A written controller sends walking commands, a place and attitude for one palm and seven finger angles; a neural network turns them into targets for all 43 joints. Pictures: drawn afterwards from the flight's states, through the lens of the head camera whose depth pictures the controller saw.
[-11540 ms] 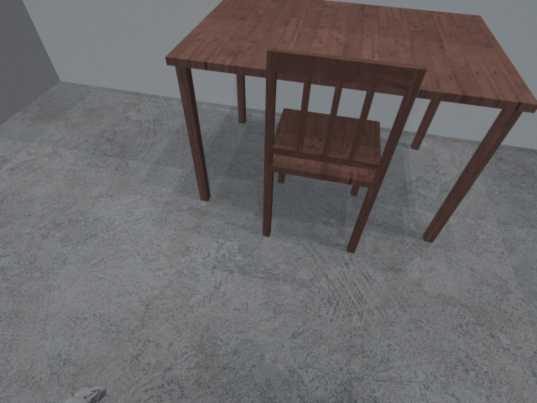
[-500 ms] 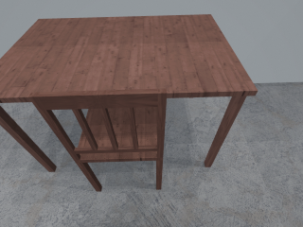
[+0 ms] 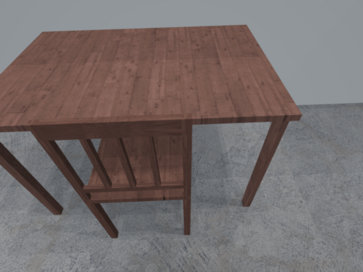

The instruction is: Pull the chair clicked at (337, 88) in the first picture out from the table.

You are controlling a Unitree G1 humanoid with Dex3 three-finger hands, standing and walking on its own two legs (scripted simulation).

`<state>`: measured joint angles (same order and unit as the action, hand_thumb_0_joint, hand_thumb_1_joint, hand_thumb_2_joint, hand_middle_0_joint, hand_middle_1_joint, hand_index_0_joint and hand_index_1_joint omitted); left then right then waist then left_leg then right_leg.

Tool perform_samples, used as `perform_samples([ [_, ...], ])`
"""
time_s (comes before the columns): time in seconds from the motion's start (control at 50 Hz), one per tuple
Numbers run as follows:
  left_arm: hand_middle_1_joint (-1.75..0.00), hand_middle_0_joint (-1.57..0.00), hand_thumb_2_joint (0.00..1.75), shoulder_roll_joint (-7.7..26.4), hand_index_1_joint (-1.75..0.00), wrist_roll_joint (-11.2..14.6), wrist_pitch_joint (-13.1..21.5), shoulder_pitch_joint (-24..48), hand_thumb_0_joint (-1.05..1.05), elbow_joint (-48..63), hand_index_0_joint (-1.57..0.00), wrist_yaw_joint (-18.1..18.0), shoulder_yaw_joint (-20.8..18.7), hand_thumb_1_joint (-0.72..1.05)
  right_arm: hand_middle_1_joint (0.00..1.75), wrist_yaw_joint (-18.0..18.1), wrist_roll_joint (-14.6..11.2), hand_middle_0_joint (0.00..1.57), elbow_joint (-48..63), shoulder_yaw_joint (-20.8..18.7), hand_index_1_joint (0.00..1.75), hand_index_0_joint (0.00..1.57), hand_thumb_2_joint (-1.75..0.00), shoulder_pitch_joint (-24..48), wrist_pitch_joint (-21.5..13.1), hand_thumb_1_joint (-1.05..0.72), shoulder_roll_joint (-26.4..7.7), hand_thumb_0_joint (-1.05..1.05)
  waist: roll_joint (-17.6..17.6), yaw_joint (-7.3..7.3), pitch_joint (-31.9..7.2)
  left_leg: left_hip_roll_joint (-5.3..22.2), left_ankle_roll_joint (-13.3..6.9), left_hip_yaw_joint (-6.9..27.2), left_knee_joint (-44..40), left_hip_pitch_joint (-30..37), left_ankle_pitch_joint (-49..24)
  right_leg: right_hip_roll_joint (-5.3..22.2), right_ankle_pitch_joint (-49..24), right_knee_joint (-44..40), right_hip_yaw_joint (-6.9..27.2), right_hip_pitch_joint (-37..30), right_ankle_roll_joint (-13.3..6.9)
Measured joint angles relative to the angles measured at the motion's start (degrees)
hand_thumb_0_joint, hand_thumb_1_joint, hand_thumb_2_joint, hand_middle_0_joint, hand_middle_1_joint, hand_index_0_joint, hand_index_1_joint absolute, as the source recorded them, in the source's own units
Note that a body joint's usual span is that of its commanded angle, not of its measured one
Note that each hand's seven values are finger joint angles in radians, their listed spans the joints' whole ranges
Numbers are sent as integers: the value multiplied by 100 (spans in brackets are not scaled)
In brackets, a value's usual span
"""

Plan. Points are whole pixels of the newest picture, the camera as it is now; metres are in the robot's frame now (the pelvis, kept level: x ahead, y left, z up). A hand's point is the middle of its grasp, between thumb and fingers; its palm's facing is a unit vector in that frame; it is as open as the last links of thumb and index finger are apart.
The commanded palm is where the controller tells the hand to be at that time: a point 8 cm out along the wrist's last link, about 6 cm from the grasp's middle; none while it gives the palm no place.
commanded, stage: look again from close up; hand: left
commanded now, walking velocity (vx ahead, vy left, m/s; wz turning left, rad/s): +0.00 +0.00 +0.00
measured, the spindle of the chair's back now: (125, 163) +0.46 +0.21 -0.11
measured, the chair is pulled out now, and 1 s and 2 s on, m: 0.00 0.00 0.00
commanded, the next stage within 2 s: none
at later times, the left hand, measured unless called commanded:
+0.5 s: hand out of the picture -0.03 +0.17 -0.17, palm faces +0.04 -0.98 -0.17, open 7.4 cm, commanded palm none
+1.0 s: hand out of the picture -0.03 +0.18 -0.17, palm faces +0.03 -0.99 -0.16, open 7.4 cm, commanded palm none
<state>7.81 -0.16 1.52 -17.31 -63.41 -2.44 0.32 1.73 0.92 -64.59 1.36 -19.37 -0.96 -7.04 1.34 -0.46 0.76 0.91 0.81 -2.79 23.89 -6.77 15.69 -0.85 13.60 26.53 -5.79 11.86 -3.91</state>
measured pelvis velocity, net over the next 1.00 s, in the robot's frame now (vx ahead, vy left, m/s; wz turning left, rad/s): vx -0.01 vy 0.02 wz -0.02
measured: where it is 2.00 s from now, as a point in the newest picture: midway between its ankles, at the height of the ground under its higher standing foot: outside the picture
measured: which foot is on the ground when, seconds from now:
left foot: down 0.00-1.00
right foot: down 0.00-1.00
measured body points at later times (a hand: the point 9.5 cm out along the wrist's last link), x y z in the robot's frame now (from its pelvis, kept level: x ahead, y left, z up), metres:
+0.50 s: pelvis -0.01 +0.01 +0.00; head -0.02 +0.00 +0.45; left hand -0.03 +0.22 -0.16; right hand -0.03 -0.18 -0.17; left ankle -0.03 +0.13 -0.74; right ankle +0.01 -0.07 -0.74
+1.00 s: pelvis -0.01 +0.02 +0.00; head -0.01 +0.02 +0.45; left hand -0.03 +0.23 -0.16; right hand -0.05 -0.17 -0.16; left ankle -0.03 +0.13 -0.74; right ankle +0.01 -0.07 -0.74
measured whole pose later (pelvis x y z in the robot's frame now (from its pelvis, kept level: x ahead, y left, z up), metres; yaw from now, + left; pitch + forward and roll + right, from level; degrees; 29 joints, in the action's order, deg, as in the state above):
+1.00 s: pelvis -0.01 +0.02 +0.00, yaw -1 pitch -1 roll +1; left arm 6.0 -0.3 0.9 -19.7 -63.6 -2.3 0.7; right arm 1.9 0.6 -65.9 1.5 -20.1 -1.4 -5.9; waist 0.0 0.0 0.7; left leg -0.6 -1.2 -4.3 23.0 -7.6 14.3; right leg 0.5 11.4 25.5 -4.2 13.0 -2.0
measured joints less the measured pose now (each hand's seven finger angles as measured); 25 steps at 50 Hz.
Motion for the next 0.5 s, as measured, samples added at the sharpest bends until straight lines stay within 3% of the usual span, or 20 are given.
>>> perform_samples([
  [0.18, -30, -20, 90, -75, -30, -7, -21, -124, 1, -68, -20, 35, 43, 92, 30, 14, -11, 20, -31, -12, 30, 20, -90, 79, 2, -91, -91, 0, -98, 50, 10, -5, -20, -9, -71, 39, -63, -2, -98, -126, 9, -62, 22],
  [0.5, -30, -20, 90, -149, -30, -18, -41, -207, 0, -61, -20, 40, 55, 91, 30, -5, -15, 20, -38, 34, 30, 20, -90, 53, -7, -91, 74, 0, -95, 69, -13, -66, -101, -64, -117, -19, -169, 53, -248, -213, 65, -11, 94],
])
